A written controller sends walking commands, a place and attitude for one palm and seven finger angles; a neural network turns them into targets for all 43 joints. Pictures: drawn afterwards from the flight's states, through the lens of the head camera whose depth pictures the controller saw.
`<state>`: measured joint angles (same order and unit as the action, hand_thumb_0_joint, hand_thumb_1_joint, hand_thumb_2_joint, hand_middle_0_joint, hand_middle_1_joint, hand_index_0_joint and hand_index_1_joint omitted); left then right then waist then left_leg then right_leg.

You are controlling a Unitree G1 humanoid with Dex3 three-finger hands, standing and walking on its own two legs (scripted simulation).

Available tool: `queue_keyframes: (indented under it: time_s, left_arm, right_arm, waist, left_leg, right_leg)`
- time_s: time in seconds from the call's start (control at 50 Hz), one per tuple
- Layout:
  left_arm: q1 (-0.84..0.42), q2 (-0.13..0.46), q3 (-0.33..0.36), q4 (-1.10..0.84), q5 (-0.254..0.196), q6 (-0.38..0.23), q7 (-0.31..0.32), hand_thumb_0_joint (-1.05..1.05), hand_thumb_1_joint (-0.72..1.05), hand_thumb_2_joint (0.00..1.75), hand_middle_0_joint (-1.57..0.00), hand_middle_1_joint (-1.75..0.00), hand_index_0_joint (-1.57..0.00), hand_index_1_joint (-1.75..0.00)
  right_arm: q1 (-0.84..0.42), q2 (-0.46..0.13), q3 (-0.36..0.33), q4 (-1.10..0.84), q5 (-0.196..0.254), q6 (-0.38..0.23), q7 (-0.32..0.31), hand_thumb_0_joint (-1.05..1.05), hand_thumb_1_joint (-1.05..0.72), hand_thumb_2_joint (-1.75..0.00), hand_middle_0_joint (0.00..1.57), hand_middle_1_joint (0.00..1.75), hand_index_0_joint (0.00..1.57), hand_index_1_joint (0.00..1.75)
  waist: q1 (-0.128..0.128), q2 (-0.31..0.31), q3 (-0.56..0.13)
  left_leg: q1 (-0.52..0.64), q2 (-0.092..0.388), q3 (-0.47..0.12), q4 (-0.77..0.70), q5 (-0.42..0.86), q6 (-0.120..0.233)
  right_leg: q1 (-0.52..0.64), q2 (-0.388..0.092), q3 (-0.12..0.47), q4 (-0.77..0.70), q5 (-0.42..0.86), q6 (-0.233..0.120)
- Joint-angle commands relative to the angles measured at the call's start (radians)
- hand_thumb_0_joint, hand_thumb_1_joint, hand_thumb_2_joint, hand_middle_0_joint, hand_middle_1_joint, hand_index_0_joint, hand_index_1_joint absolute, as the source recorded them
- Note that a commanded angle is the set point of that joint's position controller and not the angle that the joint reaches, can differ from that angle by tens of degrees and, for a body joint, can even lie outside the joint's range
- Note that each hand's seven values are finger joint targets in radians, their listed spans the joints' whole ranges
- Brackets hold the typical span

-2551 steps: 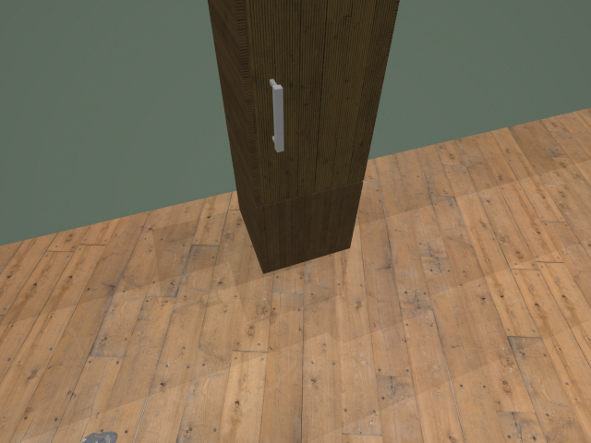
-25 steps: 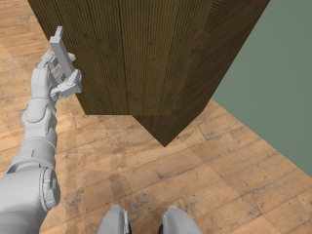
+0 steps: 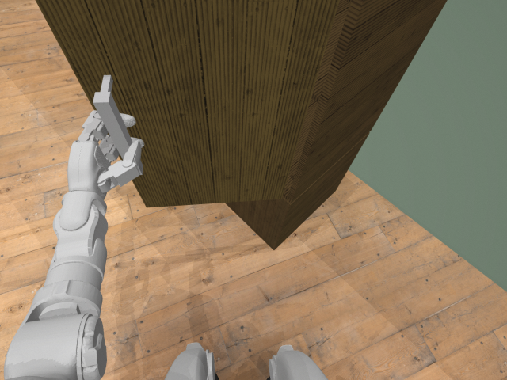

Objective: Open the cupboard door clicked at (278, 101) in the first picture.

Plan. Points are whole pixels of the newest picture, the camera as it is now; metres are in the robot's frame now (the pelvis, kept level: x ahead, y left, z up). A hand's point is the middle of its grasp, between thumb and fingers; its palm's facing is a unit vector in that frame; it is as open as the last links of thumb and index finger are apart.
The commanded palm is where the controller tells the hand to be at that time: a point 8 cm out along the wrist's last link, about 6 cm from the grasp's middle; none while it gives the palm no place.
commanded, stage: pull the door open along its arc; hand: left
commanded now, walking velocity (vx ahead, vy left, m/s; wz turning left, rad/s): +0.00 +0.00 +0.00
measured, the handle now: (123, 130) +0.50 +0.19 +0.06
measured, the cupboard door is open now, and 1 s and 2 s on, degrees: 51 94 94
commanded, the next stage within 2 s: open thumb and fingers to let go in 0.78 s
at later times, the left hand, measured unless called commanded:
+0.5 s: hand (175, 235) +0.32 +0.10 +0.05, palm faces +0.43 -0.90 +0.02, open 6.5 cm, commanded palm +0.25 +0.13 +0.05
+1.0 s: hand (216, 278) +0.26 +0.04 +0.05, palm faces +0.38 -0.92 -0.03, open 6.7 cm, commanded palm +0.21 +0.08 +0.05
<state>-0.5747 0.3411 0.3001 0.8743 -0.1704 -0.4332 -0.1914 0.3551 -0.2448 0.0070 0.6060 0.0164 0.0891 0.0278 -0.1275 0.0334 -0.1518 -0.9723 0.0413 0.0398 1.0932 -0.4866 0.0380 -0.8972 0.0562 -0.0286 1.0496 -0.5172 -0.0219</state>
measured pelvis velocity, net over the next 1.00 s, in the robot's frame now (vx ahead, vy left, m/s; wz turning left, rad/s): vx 0.01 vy -0.05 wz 0.10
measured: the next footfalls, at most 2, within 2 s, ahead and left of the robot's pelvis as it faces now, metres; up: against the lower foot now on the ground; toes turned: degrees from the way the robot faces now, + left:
none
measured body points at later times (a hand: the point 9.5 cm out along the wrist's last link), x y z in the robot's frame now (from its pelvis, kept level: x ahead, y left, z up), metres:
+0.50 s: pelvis +0.00 -0.02 +0.00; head +0.05 -0.02 +0.45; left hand +0.29 +0.14 +0.05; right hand +0.18 -0.22 -0.10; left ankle +0.01 +0.09 -0.66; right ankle -0.01 -0.11 -0.66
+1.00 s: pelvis +0.01 -0.05 +0.00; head +0.05 -0.07 +0.45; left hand +0.23 +0.09 +0.06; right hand +0.20 -0.25 -0.09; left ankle +0.01 +0.09 -0.66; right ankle -0.01 -0.11 -0.66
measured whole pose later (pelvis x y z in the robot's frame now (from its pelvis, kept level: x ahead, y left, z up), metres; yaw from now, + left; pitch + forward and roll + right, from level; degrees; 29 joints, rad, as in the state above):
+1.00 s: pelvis +0.01 -0.05 +0.00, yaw +6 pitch +14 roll +1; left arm 0.28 -0.07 -0.26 0.06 0.11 -0.31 0.52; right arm 0.20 -0.19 0.01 0.54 -0.07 -0.03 0.02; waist -0.02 0.03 -0.18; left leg -0.82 0.00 -0.03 1.06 -0.48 -0.03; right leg -0.75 0.03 -0.10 1.08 -0.58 -0.09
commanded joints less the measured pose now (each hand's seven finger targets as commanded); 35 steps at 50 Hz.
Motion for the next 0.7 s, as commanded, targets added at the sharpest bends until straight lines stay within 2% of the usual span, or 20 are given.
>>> queue_keyframes:
  time_s: [0.0,0.04,0.08,0.1,0.12,0.16,0.22,0.24,0.26,0.28,0.32,0.34,0.36,0.4,0.42,0.48,0.52,0.56,0.58,0.68]
  left_arm:
    - [-0.026,0.110,-0.027,-0.379,-0.038,-0.075,-0.015,0.00,0.90,0.90,-0.40,-1.35,-0.40,-1.35]
    - [0.070,0.080,-0.044,-0.459,-0.045,-0.073,-0.001,0.00,0.90,0.90,-0.40,-1.35,-0.40,-1.35]
    - [0.153,0.064,-0.054,-0.531,-0.046,-0.078,0.013,0.00,0.90,0.90,-0.40,-1.35,-0.40,-1.35]
    - [0.155,0.010,0.060,-0.591,-0.112,-0.071,0.159,0.00,0.90,0.90,-0.40,-1.35,-0.40,-1.35]
    - [0.233,-0.073,-0.039,-0.596,-0.075,-0.059,0.222,0.00,0.90,0.90,-0.40,-1.35,-0.40,-1.35]
    - [0.279,-0.081,-0.037,-0.627,-0.026,-0.056,0.345,0.00,0.90,0.90,-0.40,-1.35,-0.40,-1.35]
    - [0.287,-0.169,-0.121,-0.708,0.071,-0.061,0.495,0.00,0.90,0.90,-0.40,-1.35,-0.40,-1.35]
    - [0.310,-0.203,-0.158,-0.730,0.103,-0.058,0.535,0.00,0.90,0.90,-0.40,-1.35,-0.40,-1.35]
    - [0.325,-0.212,-0.182,-0.753,0.137,-0.056,0.573,0.00,0.90,0.90,-0.40,-1.35,-0.40,-1.35]
    - [0.353,-0.262,-0.227,-0.749,0.160,-0.045,0.603,0.00,0.90,0.90,-0.40,-1.35,-0.40,-1.35]
    - [0.324,-0.306,-0.286,-0.769,0.205,-0.029,0.657,0.00,0.90,0.90,-0.40,-1.35,-0.40,-1.35]
    - [0.331,-0.322,-0.303,-0.783,0.220,-0.023,0.680,0.00,0.90,0.90,-0.40,-1.35,-0.40,-1.35]
    - [0.356,-0.341,-0.324,-0.793,0.237,-0.012,0.707,0.00,0.90,0.90,-0.40,-1.35,-0.40,-1.35]
    - [0.364,-0.391,-0.391,-0.813,0.263,0.006,0.727,0.00,0.90,0.90,-0.40,-1.35,-0.40,-1.35]
    - [0.391,-0.403,-0.414,-0.829,0.275,0.013,0.729,0.00,0.90,0.90,-0.40,-1.35,-0.40,-1.35]
    - [0.468,-0.445,-0.475,-0.876,0.280,0.033,0.720,0.00,0.90,0.90,-0.40,-1.35,-0.40,-1.35]
    - [0.498,-0.458,-0.502,-0.891,0.285,0.038,0.717,0.00,0.90,0.90,-0.40,-1.35,-0.40,-1.35]
    - [0.571,-0.478,-0.530,-0.922,0.294,0.042,0.716,0.00,0.90,0.90,-0.40,-1.35,-0.40,-1.35]
    - [0.604,-0.492,-0.549,-0.924,0.295,0.046,0.712,0.00,0.90,0.90,-0.40,-1.35,-0.40,-1.35]
    - [0.752,-0.536,-0.611,-0.993,0.315,0.061,0.711,0.00,0.90,0.90,-0.40,-1.35,-0.40,-1.35]
  right_arm:
    - [0.058,-0.159,-0.064,-0.133,0.004,-0.034,0.001,0.00,-0.90,-0.90,0.20,0.30,0.20,0.30]
    - [0.039,-0.153,-0.067,-0.150,0.007,-0.040,0.002,0.00,-0.90,-0.90,0.20,0.30,0.20,0.30]
    - [0.019,-0.148,-0.066,-0.160,0.006,-0.048,0.002,0.00,-0.90,-0.90,0.20,0.30,0.20,0.30]
    - [-0.017,-0.108,-0.060,-0.162,-0.002,-0.062,0.000,0.00,-0.90,-0.90,0.20,0.30,0.20,0.30]
    - [-0.023,-0.109,-0.059,-0.167,-0.010,-0.072,0.007,0.00,-0.90,-0.90,0.20,0.30,0.20,0.30]
    - [-0.028,-0.110,-0.058,-0.158,-0.027,-0.079,0.014,0.00,-0.90,-0.90,0.20,0.30,0.20,0.30]
    - [-0.066,-0.093,-0.060,-0.159,-0.052,-0.078,0.025,0.00,-0.90,-0.90,0.20,0.30,0.20,0.30]
    - [-0.077,-0.087,-0.060,-0.162,-0.059,-0.078,0.030,0.00,-0.90,-0.90,0.20,0.30,0.20,0.30]
    - [-0.080,-0.087,-0.062,-0.166,-0.065,-0.076,0.031,0.00,-0.90,-0.90,0.20,0.30,0.20,0.30]
    - [-0.097,-0.077,-0.060,-0.166,-0.068,-0.073,0.033,0.00,-0.90,-0.90,0.20,0.30,0.20,0.30]
    - [-0.114,-0.076,-0.061,-0.166,-0.074,-0.069,0.033,0.00,-0.90,-0.90,0.20,0.30,0.20,0.30]
    - [-0.125,-0.072,-0.060,-0.170,-0.077,-0.070,0.032,0.00,-0.90,-0.90,0.20,0.30,0.20,0.30]
    - [-0.126,-0.071,-0.060,-0.175,-0.080,-0.069,0.030,0.00,-0.90,-0.90,0.20,0.30,0.20,0.30]
    - [-0.149,-0.060,-0.058,-0.176,-0.081,-0.071,0.026,0.00,-0.90,-0.90,0.20,0.30,0.20,0.30]
    - [-0.151,-0.058,-0.057,-0.178,-0.082,-0.072,0.024,0.00,-0.90,-0.90,0.20,0.30,0.20,0.30]
    - [-0.170,-0.047,-0.050,-0.194,-0.082,-0.078,0.015,0.00,-0.90,-0.90,0.20,0.30,0.20,0.30]
    - [-0.184,-0.041,-0.045,-0.198,-0.081,-0.086,0.008,0.00,-0.90,-0.90,0.20,0.30,0.20,0.30]
    - [-0.188,-0.035,-0.042,-0.210,-0.083,-0.098,0.006,0.00,-0.90,-0.90,0.20,0.30,0.20,0.30]
    - [-0.201,-0.030,-0.036,-0.214,-0.081,-0.104,0.006,0.00,-0.90,-0.90,0.20,0.30,0.20,0.30]
    - [-0.217,-0.017,-0.025,-0.236,-0.083,-0.140,0.003,0.00,-0.90,-0.90,0.20,0.30,0.20,0.30]
  waist:
    - [0.078,0.047,-0.461]
    - [0.083,0.018,-0.425]
    - [0.092,0.028,-0.411]
    - [0.179,0.030,-0.392]
    - [0.139,0.041,-0.367]
    - [0.138,-0.040,-0.326]
    - [0.136,-0.006,-0.343]
    - [0.137,-0.001,-0.346]
    - [0.132,-0.027,-0.355]
    - [0.132,-0.006,-0.347]
    - [0.115,-0.034,-0.324]
    - [0.119,-0.031,-0.330]
    - [0.115,-0.064,-0.329]
    - [0.102,-0.049,-0.319]
    - [0.107,-0.055,-0.316]
    - [0.102,-0.060,-0.299]
    - [0.096,-0.065,-0.256]
    - [0.101,-0.080,-0.263]
    - [0.101,-0.064,-0.237]
    - [0.104,-0.090,-0.223]
  left_leg:
    - [0.440,-0.024,-0.061,-0.119,0.565,-0.014]
    - [0.428,-0.025,-0.054,-0.134,0.538,-0.012]
    - [0.437,-0.025,-0.052,-0.139,0.544,-0.012]
    - [0.406,-0.023,-0.045,-0.160,0.551,-0.030]
    - [0.415,-0.024,-0.043,-0.156,0.528,-0.033]
    - [0.368,-0.024,-0.052,-0.151,0.497,-0.034]
    - [0.376,-0.027,-0.051,-0.141,0.472,-0.038]
    - [0.377,-0.030,-0.050,-0.136,0.466,-0.037]
    - [0.375,-0.029,-0.055,-0.128,0.471,-0.034]
    - [0.379,-0.031,-0.050,-0.130,0.455,-0.034]
    - [0.364,-0.033,-0.056,-0.131,0.398,-0.033]
    - [0.364,-0.037,-0.054,-0.133,0.378,-0.031]
    - [0.356,-0.036,-0.058,-0.133,0.371,-0.027]
    - [0.364,-0.040,-0.053,-0.132,0.348,-0.025]
    - [0.369,-0.040,-0.055,-0.138,0.350,-0.027]
    - [0.372,-0.043,-0.052,-0.142,0.335,-0.023]
    - [0.360,-0.044,-0.053,-0.147,0.297,-0.023]
    - [0.357,-0.046,-0.056,-0.144,0.301,-0.021]
    - [0.352,-0.047,-0.054,-0.147,0.281,-0.022]
    - [0.326,-0.053,-0.062,-0.141,0.253,-0.020]
  right_leg:
    - [0.225,0.009,-0.008,-0.119,0.552,0.000]
    - [0.243,0.010,-0.010,-0.129,0.553,0.003]
    - [0.241,0.006,-0.008,-0.127,0.553,0.004]
    - [0.263,0.007,-0.026,-0.126,0.524,0.003]
    - [0.238,0.008,-0.030,-0.125,0.499,0.006]
    - [0.244,0.006,-0.035,-0.116,0.485,0.004]
    - [0.235,-0.009,-0.027,-0.100,0.471,0.000]
    - [0.239,-0.011,-0.026,-0.096,0.473,-0.002]
    - [0.246,-0.010,-0.024,-0.094,0.480,-0.003]
    - [0.241,-0.015,-0.023,-0.099,0.476,-0.003]
    - [0.228,-0.018,-0.023,-0.106,0.435,-0.004]
    - [0.238,-0.020,-0.020,-0.112,0.427,-0.005]
    - [0.247,-0.018,-0.018,-0.119,0.422,-0.005]
    - [0.247,-0.026,-0.013,-0.133,0.420,-0.005]
    - [0.258,-0.027,-0.013,-0.137,0.422,-0.008]
    - [0.278,-0.035,-0.006,-0.159,0.435,-0.007]
    - [0.271,-0.041,0.001,-0.174,0.410,-0.005]
    - [0.286,-0.043,0.004,-0.177,0.421,-0.005]
    - [0.276,-0.047,0.004,-0.183,0.407,-0.004]
    - [0.288,-0.060,0.017,-0.190,0.412,0.002]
